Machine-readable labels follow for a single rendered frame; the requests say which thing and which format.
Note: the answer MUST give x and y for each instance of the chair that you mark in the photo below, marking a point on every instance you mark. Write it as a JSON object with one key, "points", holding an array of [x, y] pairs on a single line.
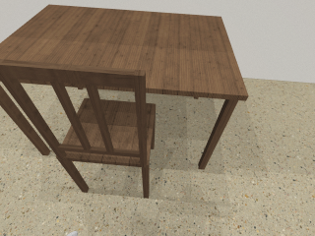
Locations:
{"points": [[103, 131]]}

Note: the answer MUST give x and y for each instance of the table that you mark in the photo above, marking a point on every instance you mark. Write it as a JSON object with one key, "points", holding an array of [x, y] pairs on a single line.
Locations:
{"points": [[182, 54]]}

